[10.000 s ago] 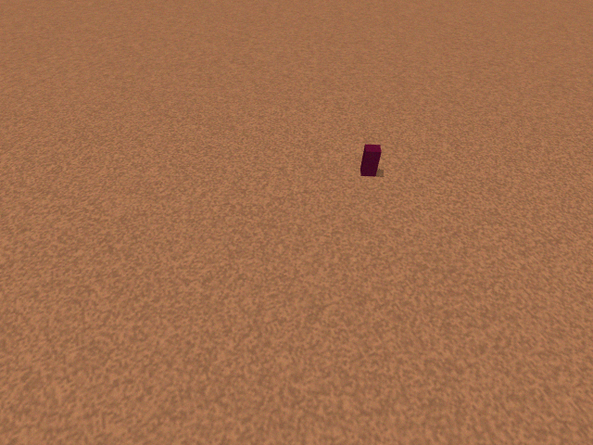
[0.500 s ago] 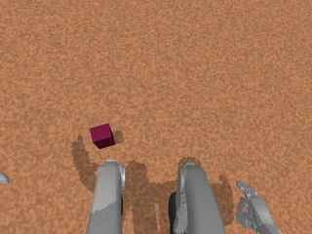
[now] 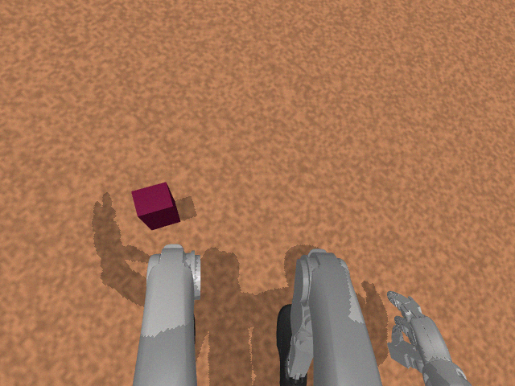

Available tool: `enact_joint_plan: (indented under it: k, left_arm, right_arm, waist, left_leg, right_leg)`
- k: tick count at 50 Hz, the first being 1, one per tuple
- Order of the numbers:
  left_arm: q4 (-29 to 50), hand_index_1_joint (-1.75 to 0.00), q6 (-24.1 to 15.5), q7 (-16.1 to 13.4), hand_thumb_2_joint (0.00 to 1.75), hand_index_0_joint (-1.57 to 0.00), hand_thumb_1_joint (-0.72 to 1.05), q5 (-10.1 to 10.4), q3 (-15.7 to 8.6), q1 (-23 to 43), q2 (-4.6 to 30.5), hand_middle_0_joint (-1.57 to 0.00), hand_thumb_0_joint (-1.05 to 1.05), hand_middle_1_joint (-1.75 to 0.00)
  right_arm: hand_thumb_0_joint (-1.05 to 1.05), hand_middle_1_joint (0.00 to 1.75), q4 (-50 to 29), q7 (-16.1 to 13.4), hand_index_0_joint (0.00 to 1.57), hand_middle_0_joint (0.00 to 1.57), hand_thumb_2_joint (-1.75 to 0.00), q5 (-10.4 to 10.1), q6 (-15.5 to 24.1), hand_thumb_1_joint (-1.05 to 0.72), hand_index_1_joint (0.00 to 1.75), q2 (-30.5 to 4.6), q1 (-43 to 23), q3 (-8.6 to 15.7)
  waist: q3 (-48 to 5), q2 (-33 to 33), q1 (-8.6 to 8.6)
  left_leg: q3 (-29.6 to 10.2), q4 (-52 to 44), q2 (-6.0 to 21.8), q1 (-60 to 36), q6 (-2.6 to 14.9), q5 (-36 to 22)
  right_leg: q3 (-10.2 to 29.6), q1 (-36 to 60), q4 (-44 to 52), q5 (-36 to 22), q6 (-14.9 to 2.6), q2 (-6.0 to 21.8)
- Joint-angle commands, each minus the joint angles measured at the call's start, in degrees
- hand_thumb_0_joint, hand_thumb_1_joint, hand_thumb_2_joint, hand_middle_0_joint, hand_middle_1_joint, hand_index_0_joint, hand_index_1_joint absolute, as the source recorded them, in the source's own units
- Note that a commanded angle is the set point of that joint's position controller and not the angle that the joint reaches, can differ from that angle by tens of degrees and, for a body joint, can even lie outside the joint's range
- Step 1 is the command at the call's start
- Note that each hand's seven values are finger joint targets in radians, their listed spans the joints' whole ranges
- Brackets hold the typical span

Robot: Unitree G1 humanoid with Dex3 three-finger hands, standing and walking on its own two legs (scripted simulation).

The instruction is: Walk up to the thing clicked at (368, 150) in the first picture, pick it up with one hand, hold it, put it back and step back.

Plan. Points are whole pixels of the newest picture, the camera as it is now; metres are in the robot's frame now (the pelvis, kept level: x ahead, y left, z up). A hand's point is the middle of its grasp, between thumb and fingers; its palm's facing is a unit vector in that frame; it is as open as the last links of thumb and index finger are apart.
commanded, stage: go down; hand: left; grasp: from the side
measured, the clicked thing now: (158, 208) +0.44 +0.23 -0.35
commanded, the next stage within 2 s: approach in 0.90 s
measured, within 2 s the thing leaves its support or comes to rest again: neither
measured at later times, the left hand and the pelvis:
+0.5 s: hand out of the picture +0.34 +0.42 -0.03, palm faces +0.21 -0.97 -0.13, open 17.4 cm; pelvis -0.01 +0.00 -0.03, yaw -1 degrees
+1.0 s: hand out of the picture +0.35 +0.43 -0.04, palm faces +0.21 -0.97 -0.12, open 17.4 cm; pelvis -0.01 +0.01 -0.05, yaw -1 degrees
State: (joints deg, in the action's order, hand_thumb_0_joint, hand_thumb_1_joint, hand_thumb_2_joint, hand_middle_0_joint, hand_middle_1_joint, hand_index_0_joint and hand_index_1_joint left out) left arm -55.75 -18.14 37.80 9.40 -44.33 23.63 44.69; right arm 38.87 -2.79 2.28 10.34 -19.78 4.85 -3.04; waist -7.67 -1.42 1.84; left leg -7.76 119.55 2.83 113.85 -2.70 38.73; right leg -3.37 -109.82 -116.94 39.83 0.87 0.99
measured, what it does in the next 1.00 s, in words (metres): stands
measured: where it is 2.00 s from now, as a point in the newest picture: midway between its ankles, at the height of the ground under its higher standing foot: (235, 366)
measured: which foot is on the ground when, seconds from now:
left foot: down 0.00-1.00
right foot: down 0.00-1.00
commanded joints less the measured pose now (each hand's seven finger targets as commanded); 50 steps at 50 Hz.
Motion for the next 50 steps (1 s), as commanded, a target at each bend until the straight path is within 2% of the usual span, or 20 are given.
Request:
enact_joint_plan:
  k: [1, 8, 10, 12, 13, 16, 17, 18, 22, 26, 28, 30, 33, 35, 39, 41, 42, 45, 49, 50]
  left_arm:
    - [10.31, -0.04, -3.15, 0.35, 0.03, -0.05, -0.51, 2.04, -5.03, 8.34, 24.92, -0.06, 0.0, -0.04]
    - [9.79, -0.04, -2.68, 0.71, 0.02, -0.05, -0.52, 2.32, -5.55, 8.79, 25.22, -0.06, 0.0, -0.04]
    - [9.92, -0.05, -2.78, 0.86, 0.03, -0.05, -0.52, 2.38, -5.35, 10.42, 25.46, -0.06, 0.0, -0.05]
    - [9.07, -0.05, -2.67, 0.93, 0.03, -0.05, -0.54, 2.55, -5.71, 9.66, 25.21, -0.06, 0.0, -0.04]
    - [10.5, -0.04, -2.92, 0.92, 0.03, -0.05, -0.54, 2.41, -5.7, 11.28, 26.86, -0.06, 0.0, -0.04]
    - [9.24, -0.05, -2.78, 1.06, 0.04, -0.05, -0.52, 2.5, -6.02, 10.66, 26.89, -0.06, 0.0, -0.05]
    - [8.76, -0.05, -2.82, 1.21, 0.04, -0.05, -0.52, 2.77, -5.63, 11.1, 26.24, -0.06, 0.0, -0.05]
    - [9.66, -0.05, -2.92, 1.1, 0.04, -0.05, -0.53, 2.91, -6.75, 10.86, 27.86, -0.06, 0.0, -0.05]
    - [8.78, -0.05, -2.69, 1.48, 0.04, -0.05, -0.52, 2.58, -5.67, 11.16, 26.86, -0.06, 0.0, -0.05]
    - [9.42, -0.05, -2.91, 1.26, 0.04, -0.05, -0.53, 2.7, -7.07, 11.24, 28.94, -0.06, 0.0, -0.05]
    - [8.93, -0.06, -2.99, 1.47, 0.04, -0.05, -0.54, 2.93, -6.46, 11.19, 27.61, -0.06, 0.0, -0.05]
    - [9.15, -0.06, -3.14, 1.71, 0.04, -0.05, -0.52, 3.08, -6.63, 11.4, 26.98, -0.06, 0.0, -0.05]
    - [9.53, -0.06, -3.22, 1.71, 0.04, -0.05, -0.52, 2.89, -7.25, 12.14, 29.17, -0.06, 0.0, -0.05]
    - [8.46, -0.06, -3.36, 2.09, 0.05, -0.05, -0.52, 3.21, -6.82, 11.74, 27.71, -0.06, 0.0, -0.05]
    - [7.99, -0.06, -3.61, 2.35, 0.05, -0.05, -0.52, 3.18, -7.13, 11.94, 28.11, -0.06, 0.0, -0.05]
    - [8.99, -0.05, -3.91, 2.37, 0.04, -0.06, -0.53, 3.28, -7.96, 13.13, 29.89, -0.06, 0.0, -0.05]
    - [7.74, -0.06, -3.79, 2.52, 0.04, -0.06, -0.54, 3.2, -7.34, 12.41, 28.4, -0.07, 0.0, -0.05]
    - [8.75, -0.06, -4.36, 2.59, 0.05, -0.05, -0.52, 3.12, -8.07, 13.91, 29.6, -0.06, 0.0, -0.06]
    - [7.73, -0.06, -4.37, 2.86, 0.05, -0.05, -0.53, 3.2, -7.66, 13.02, 29.03, -0.06, 0.0, -0.06]
    - [8.13, -0.14, -4.61, 2.88, 0.11, -0.05, -0.52, 3.33, -7.63, 14.03, 28.51, -0.09, 0.0, -0.1]
  right_arm:
    - [0.0, 0.3, -3.99, -1.14, 0.2, 0.2, -0.91, -0.31, 1.96, -0.92, 0.3, -12.33, 6.61, 4.22]
    - [0.0, 0.3, -3.85, -0.86, 0.2, 0.2, -0.91, -0.43, 1.71, -0.93, 0.3, -12.79, 7.01, 3.98]
    - [0.0, 0.3, -3.93, -0.8, 0.2, 0.2, -0.91, -0.49, 1.64, -0.92, 0.3, -12.74, 6.54, 3.83]
    - [0.0, 0.3, -3.91, -0.71, 0.2, 0.2, -0.91, -0.4, 1.62, -0.93, 0.3, -12.77, 6.73, 3.81]
    - [0.0, 0.3, -4.12, -0.64, 0.2, 0.2, -0.91, -0.48, 1.58, -0.92, 0.3, -12.88, 6.6, 3.76]
    - [0.0, 0.3, -3.9, -0.49, 0.2, 0.2, -0.91, -0.4, 1.59, -0.92, 0.3, -12.92, 7.0, 3.7]
    - [0.0, 0.3, -3.75, -0.46, 0.2, 0.2, -0.91, -0.42, 1.55, -0.92, 0.3, -12.78, 6.92, 3.56]
    - [0.0, 0.3, -4.08, -0.5, 0.2, 0.2, -0.91, -0.39, 1.55, -0.92, 0.3, -12.88, 7.14, 3.51]
    - [0.0, 0.3, -3.35, -0.36, 0.2, 0.2, -0.91, -0.49, 1.45, -0.92, 0.3, -13.13, 7.16, 3.55]
    - [0.0, 0.3, -3.7, -0.14, 0.2, 0.2, -0.91, -0.53, 1.25, -0.92, 0.3, -13.25, 7.52, 3.36]
    - [0.0, 0.3, -3.89, -0.1, 0.2, 0.2, -0.91, -0.55, 1.2, -0.92, 0.3, -13.01, 7.16, 3.41]
    - [0.0, 0.3, -3.55, 0.03, 0.2, 0.2, -0.91, -0.59, 1.31, -0.92, 0.3, -13.41, 7.46, 3.49]
    - [0.0, 0.3, -3.8, 0.06, 0.2, 0.2, -0.91, -0.64, 1.21, -0.92, 0.3, -13.71, 7.38, 3.38]
    - [0.0, 0.3, -3.09, 0.11, 0.2, 0.2, -0.91, -0.61, 1.15, -0.92, 0.3, -13.56, 7.65, 3.24]
    - [0.0, 0.3, -3.31, 0.26, 0.2, 0.2, -0.91, -0.34, 1.14, -0.92, 0.3, -13.7, 7.74, 3.27]
    - [0.0, 0.3, -3.88, 0.27, 0.2, 0.2, -0.91, -0.31, 1.1, -0.92, 0.3, -13.91, 6.93, 3.25]
    - [0.0, 0.3, -3.39, 0.34, 0.2, 0.2, -0.91, -0.23, 1.12, -0.92, 0.3, -13.68, 7.58, 3.22]
    - [0.0, 0.3, -3.72, 0.46, 0.2, 0.2, -0.91, -0.19, 1.12, -0.92, 0.3, -14.07, 6.85, 3.22]
    - [0.0, 0.3, -3.62, 0.66, 0.2, 0.2, -0.91, -0.22, 0.93, -0.92, 0.3, -14.14, 7.04, 3.14]
    - [0.0, 0.3, -3.58, 0.76, 0.2, 0.2, -0.91, -0.22, 0.81, -0.93, 0.3, -14.21, 7.19, 3.11]
  waist:
    - [-33.73, 11.92, -2.13]
    - [-33.95, 13.08, -2.05]
    - [-31.44, 13.48, -1.79]
    - [-32.89, 12.29, -1.88]
    - [-32.39, 12.99, -1.89]
    - [-32.32, 12.18, -1.93]
    - [-32.02, 11.33, -1.23]
    - [-33.33, 10.8, -2.07]
    - [-31.45, 12.73, -1.81]
    - [-32.75, 12.88, -2.06]
    - [-32.26, 11.48, -1.41]
    - [-31.94, 13.85, -1.62]
    - [-32.37, 13.95, -1.7]
    - [-31.92, 13.76, -1.47]
    - [-32.13, 13.06, -1.21]
    - [-32.33, 13.38, -1.56]
    - [-32.47, 13.21, -1.15]
    - [-31.63, 13.85, -1.31]
    - [-31.6, 13.95, -1.13]
    - [-31.53, 14.05, -0.8]
  left_leg:
    - [4.57, -15.03, -0.77, -24.88, 3.79, -8.01]
    - [3.66, -14.3, -0.54, -25.32, 3.54, -8.17]
    - [3.44, -14.39, -0.45, -23.62, 3.72, -5.63]
    - [4.06, -12.89, -0.7, -23.5, 3.85, -7.48]
    - [3.91, -13.28, -0.7, -22.71, 3.88, -5.92]
    - [4.43, -12.35, -0.83, -21.56, 3.99, -4.92]
    - [4.51, -11.75, -0.9, -20.7, 4.11, -4.94]
    - [4.91, -11.34, -0.99, -20.44, 4.14, -6.19]
    - [4.07, -11.94, -0.66, -21.42, 3.97, -4.85]
    - [4.14, -11.37, -0.84, -21.06, 3.89, -5.27]
    - [4.47, -10.71, -0.87, -19.8, 4.09, -5.52]
    - [3.59, -11.61, -0.63, -21.54, 3.79, -5.64]
    - [3.53, -11.1, -0.69, -21.27, 3.76, -5.44]
    - [3.54, -10.57, -0.75, -21.25, 3.75, -6.69]
    - [4.05, -9.25, -0.81, -20.9, 3.83, -7.87]
    - [4.33, -8.87, -0.93, -20.16, 3.99, -7.4]
    - [4.3, -8.68, -0.85, -20.75, 3.9, -7.82]
    - [3.88, -8.89, -0.72, -19.82, 3.96, -6.46]
    - [3.78, -8.7, -0.79, -19.61, 3.83, -5.85]
    - [3.35, -8.88, -0.7, -19.89, 3.77, -5.7]
  right_leg:
    - [-1.18, 15.75, 12.31, -7.56, -2.93, -1.86]
    - [-2.08, 12.41, 9.33, -8.18, -3.11, -1.98]
    - [-2.22, 10.74, 9.04, -6.35, -3.11, -2.0]
    - [-2.01, 11.6, 9.08, -7.63, -3.08, -2.0]
    - [-2.03, 11.14, 8.96, -6.34, -3.09, -2.01]
    - [-1.82, 11.78, 9.23, -5.37, -2.89, -2.02]
    - [-1.82, 11.92, 9.28, -5.12, -2.8, -1.99]
    - [-1.44, 13.26, 9.53, -5.84, -2.75, -2.01]
    - [-2.23, 9.41, 7.83, -5.36, -3.06, -2.16]
    - [-2.33, 10.55, 7.45, -5.59, -3.03, -2.12]
    - [-2.15, 10.53, 7.83, -5.48, -2.92, -2.22]
    - [-2.72, 8.52, 6.2, -6.32, -3.13, -2.15]
    - [-2.67, 8.55, 6.05, -5.97, -3.11, -2.07]
    - [-2.74, 7.83, 5.43, -6.86, -3.18, -2.07]
    - [-2.57, 8.19, 5.3, -7.53, -3.15, -2.08]
    - [-2.32, 8.3, 5.5, -7.17, -3.11, -2.06]
    - [-2.42, 8.37, 5.33, -7.58, -3.08, -2.09]
    - [-2.83, 7.06, 4.3, -6.77, -3.14, -2.12]
    - [-2.93, 6.76, 3.92, -6.15, -3.1, -2.08]
    - [-3.17, 5.84, 3.42, -6.24, -3.11, -2.05]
